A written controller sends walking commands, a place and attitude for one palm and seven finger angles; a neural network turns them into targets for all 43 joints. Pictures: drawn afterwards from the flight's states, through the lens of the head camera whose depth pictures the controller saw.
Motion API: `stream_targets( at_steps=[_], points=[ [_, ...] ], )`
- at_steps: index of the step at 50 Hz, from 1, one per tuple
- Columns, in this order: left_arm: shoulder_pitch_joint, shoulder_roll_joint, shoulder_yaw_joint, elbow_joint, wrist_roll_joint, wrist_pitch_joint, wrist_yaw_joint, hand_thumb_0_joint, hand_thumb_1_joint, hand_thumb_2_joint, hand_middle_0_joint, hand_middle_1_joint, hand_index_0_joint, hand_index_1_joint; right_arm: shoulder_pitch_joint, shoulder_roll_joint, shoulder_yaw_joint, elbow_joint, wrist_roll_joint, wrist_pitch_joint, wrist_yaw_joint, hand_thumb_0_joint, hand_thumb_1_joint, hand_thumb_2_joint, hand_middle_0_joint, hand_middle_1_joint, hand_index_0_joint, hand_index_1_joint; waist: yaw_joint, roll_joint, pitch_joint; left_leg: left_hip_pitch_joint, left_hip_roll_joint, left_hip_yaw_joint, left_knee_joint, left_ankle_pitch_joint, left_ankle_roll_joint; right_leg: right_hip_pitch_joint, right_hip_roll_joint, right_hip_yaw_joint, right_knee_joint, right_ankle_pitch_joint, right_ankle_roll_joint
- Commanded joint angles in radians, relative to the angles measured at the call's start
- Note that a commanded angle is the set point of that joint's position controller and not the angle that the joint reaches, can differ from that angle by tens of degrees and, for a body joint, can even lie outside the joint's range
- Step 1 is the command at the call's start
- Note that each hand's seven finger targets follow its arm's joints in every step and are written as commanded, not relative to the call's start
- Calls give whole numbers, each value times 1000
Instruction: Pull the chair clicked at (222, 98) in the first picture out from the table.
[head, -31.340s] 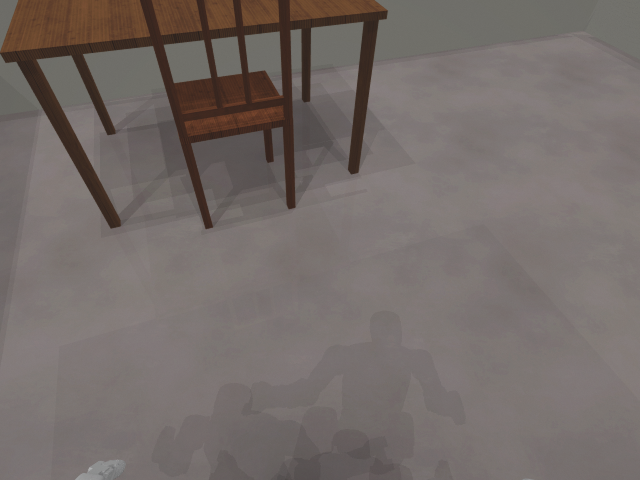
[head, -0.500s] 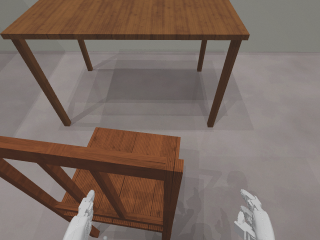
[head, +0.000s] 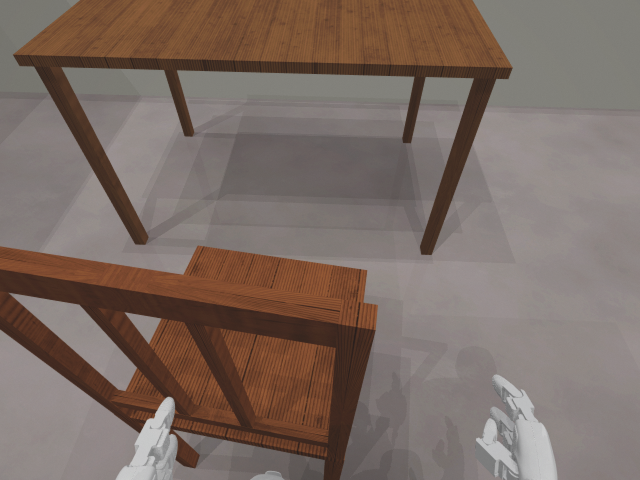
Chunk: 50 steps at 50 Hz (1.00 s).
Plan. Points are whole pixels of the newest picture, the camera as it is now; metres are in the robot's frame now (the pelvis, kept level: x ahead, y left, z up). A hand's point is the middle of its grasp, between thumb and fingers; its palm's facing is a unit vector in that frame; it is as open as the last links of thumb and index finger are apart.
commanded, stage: draw the hand back to the body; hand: left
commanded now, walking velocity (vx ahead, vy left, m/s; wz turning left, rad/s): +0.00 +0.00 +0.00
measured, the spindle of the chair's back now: (152, 367) +0.25 +0.23 +0.01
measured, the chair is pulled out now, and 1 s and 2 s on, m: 0.64 0.63 0.63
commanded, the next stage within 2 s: step back with the hand held close in 1.48 s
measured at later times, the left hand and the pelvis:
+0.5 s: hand (122, 466) +0.13 +0.19 +0.10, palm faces +0.08 -0.95 -0.31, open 16.5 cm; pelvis -0.01 +0.00 +0.02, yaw +0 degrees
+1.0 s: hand (9, 392) +0.16 +0.26 +0.17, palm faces +0.39 -0.78 -0.49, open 9.8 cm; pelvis +0.01 +0.00 +0.07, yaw +1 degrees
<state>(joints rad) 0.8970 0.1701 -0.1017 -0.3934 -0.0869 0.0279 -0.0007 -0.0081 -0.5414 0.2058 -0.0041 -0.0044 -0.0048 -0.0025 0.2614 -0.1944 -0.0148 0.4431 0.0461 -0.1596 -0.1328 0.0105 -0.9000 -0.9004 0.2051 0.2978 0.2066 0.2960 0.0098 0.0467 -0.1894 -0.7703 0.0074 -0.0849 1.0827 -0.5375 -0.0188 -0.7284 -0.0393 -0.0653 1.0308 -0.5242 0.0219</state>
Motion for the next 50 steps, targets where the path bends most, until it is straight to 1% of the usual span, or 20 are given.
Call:
stream_targets(
  at_steps=[1,4,7,9,11,15,20,21,22,23,24,28,32,34,37,38,40,42,44,50],
  points=[
    [15,63,96,-280,-55,-241,-23,0,-550,200,0,0,0,0,-78,-87,-51,-127,7,-93,5,0,-900,-900,200,300,200,300,-8,13,-85,116,-25,42,-140,322,37,42,25,-48,-131,233,-40],
    [18,67,125,-227,-74,-336,-64,0,-550,200,0,0,0,0,-102,-83,-63,-102,10,-92,19,0,-900,-900,200,300,200,300,-4,-41,-63,73,-18,42,-123,307,35,39,26,-40,-121,242,-37],
    [2,103,165,-215,-100,-432,-126,0,-550,200,0,0,0,0,-133,-78,-68,-92,14,-92,40,0,-900,-900,200,300,200,300,8,-37,-80,44,-13,40,-111,294,33,45,21,-27,-103,229,-39],
    [-37,160,222,-293,-126,-474,-144,0,-550,200,0,0,0,0,-140,-77,-66,-97,19,-96,42,0,-900,-900,200,300,200,300,19,37,-114,77,-15,43,-120,304,34,67,19,-16,-107,222,-44],
    [-43,156,248,-276,-153,-469,-154,0,-550,200,0,0,0,0,-143,-71,-60,-95,28,-96,38,0,-900,-900,200,300,200,300,16,13,-112,97,-13,39,-139,279,36,86,22,-17,-135,193,-42],
    [-97,153,272,-277,-192,-395,-163,0,-550,200,0,0,0,0,-161,-84,-43,-105,42,-104,22,0,-900,-900,200,300,200,300,7,2,-74,134,-9,26,-191,221,37,116,23,-25,-193,136,-36],
    [-181,214,348,-317,-214,-370,-143,0,-369,287,-25,-37,-25,-37,-150,-85,-24,-72,44,-141,0,0,-900,-900,200,300,200,300,10,14,-39,188,-6,18,-240,215,36,153,25,-23,-255,114,-37],
    [-123,416,411,-290,-17,-231,8,0,-332,305,-30,-45,-30,-45,-155,-82,-4,-72,10,-97,-23,0,-900,-900,200,300,200,300,89,69,-97,248,32,19,-301,217,32,262,-11,31,-311,134,-68],
    [-139,295,327,-386,-2,-171,62,0,-296,322,-35,-53,-35,-53,-147,-63,16,-104,8,-87,-29,0,-900,-900,200,300,200,300,47,84,-22,265,25,27,-321,222,34,261,-21,13,-342,153,-61],
    [-179,308,339,-390,19,-128,101,0,-260,340,-40,-60,-40,-60,-141,-68,14,-87,7,-78,-36,0,-900,-900,200,300,200,300,45,94,-12,290,28,27,-330,233,34,281,-21,9,-363,160,-63],
    [-169,279,324,-339,29,-100,126,0,-224,357,-45,-68,-45,-68,-154,-64,22,-70,2,-65,-41,0,-900,-900,200,300,200,300,39,81,52,308,30,30,-342,227,34,273,-17,-2,-382,154,-62],
    [-202,262,331,-232,45,-68,160,0,-79,428,-65,-97,-65,-97,-192,-79,21,-40,-5,-38,-44,0,-900,-900,200,300,200,300,40,-36,143,371,32,32,-408,223,39,330,-19,-6,-485,156,-52],
    [-240,267,344,-228,55,-87,164,0,66,497,-85,-128,-85,-128,-210,-93,22,-22,-13,-37,-29,0,-900,-900,200,300,200,300,45,-14,152,451,30,30,-488,252,40,405,-24,-9,-527,207,-49],
    [-309,317,380,-297,57,-99,169,0,139,533,-95,-142,-95,-142,-213,-100,27,-18,-16,-49,-27,0,-900,-900,200,300,200,300,48,54,144,495,26,30,-522,278,36,439,-27,-2,-551,239,-55],
    [-341,339,418,-317,59,-108,179,0,248,585,-110,-165,-110,-165,-214,-97,29,-1,-20,-65,-22,0,-900,-900,200,300,200,300,52,68,137,551,26,30,-561,329,34,479,-26,-4,-572,295,-56],
    [-373,372,451,-323,57,-106,183,0,284,603,-115,-173,-115,-173,-212,-102,28,11,-22,-68,-23,0,-900,-900,200,300,200,300,51,52,133,554,25,25,-569,340,32,501,-23,-5,-586,306,-58],
    [-399,359,452,-341,55,-109,185,0,356,637,-125,-187,-125,-187,-213,-103,31,18,-25,-77,-20,0,-900,-900,200,300,200,300,48,87,130,597,24,31,-589,362,32,511,-24,0,-593,333,-56],
    [-431,379,478,-368,54,-111,192,0,429,673,-135,-202,-135,-202,-213,-106,31,27,-28,-89,-16,0,-900,-900,200,300,200,300,52,78,115,619,24,27,-605,397,31,542,-23,-5,-591,365,-56],
    [-474,400,503,-377,52,-104,198,0,501,707,-145,-218,-145,-218,-213,-114,31,40,-30,-94,-17,0,-900,-900,200,300,200,300,50,113,123,637,21,29,-619,419,28,557,-22,0,-597,387,-56],
    [-550,403,536,-343,48,-103,202,0,719,813,-175,-262,-175,-262,-217,-121,28,65,-33,-106,-5,0,-900,-900,200,300,200,300,50,54,114,677,23,31,-636,471,32,590,-22,0,-608,447,-46]
  ],
)
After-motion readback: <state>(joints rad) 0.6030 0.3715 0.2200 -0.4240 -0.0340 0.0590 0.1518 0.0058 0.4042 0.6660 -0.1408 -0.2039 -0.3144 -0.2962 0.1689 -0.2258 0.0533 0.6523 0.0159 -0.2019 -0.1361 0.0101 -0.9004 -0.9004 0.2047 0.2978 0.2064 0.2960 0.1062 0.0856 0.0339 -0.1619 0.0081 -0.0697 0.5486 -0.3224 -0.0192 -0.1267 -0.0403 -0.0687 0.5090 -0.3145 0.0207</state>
